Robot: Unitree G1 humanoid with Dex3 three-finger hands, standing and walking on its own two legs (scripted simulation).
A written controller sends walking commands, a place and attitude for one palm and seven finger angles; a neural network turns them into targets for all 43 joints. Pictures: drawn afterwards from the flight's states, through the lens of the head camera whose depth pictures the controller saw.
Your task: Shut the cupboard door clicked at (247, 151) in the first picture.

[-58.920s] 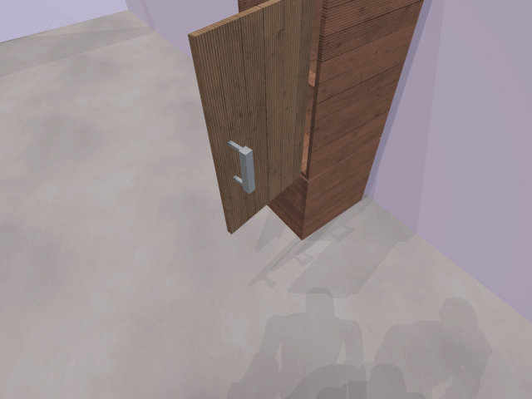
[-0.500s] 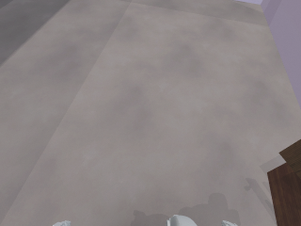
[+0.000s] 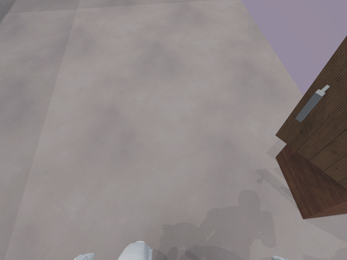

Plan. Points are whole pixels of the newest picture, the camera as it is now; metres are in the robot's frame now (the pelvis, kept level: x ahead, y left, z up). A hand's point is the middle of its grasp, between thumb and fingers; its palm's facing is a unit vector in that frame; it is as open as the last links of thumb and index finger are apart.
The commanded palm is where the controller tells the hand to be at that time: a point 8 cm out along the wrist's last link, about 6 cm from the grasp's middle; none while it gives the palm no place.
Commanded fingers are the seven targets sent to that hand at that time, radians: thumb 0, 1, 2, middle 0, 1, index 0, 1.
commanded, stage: turn to face it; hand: left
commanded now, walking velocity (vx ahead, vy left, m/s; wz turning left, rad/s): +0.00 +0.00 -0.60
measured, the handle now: (312, 103) +0.61 -0.44 -0.07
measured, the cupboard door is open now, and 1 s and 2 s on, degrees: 33 33 33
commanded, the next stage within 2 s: take the last steps up to it in 1.24 s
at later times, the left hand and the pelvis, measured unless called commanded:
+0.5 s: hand (109, 234) +0.19 +0.19 -0.16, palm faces -0.30 -0.92 -0.23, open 7.4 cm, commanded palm none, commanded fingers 0.00 0.90 0.90 -0.20 -0.30 -0.20 -0.30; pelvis +0.01 +0.02 +0.00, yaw -18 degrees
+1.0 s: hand (134, 230) +0.20 +0.13 -0.18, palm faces -0.51 -0.83 -0.21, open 7.4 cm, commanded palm none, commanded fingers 0.00 0.90 0.90 -0.20 -0.30 -0.20 -0.30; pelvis +0.04 +0.00 -0.01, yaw -34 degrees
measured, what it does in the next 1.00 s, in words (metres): steps on the spot, turning right: left foot, then right foot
